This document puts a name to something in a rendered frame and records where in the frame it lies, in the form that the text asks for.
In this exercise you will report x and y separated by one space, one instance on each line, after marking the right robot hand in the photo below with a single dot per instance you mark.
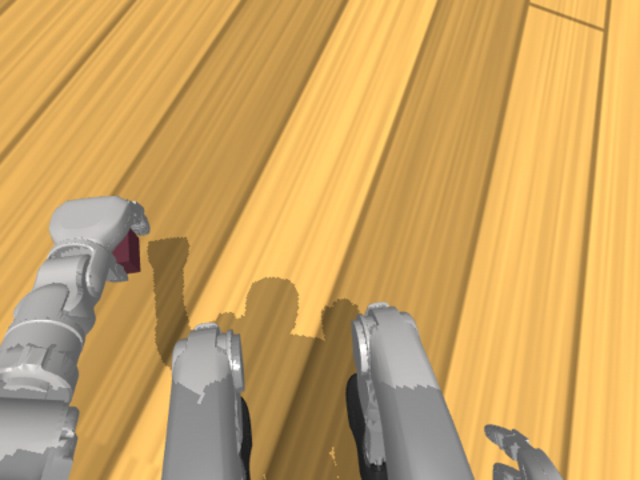
533 463

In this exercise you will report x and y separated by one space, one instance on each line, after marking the left robot arm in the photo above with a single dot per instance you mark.
38 362

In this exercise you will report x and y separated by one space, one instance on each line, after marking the cube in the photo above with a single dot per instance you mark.
127 253

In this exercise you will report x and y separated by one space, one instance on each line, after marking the right robot foot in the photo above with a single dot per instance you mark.
357 425

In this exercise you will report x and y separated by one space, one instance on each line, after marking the left robot hand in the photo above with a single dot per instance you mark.
103 220

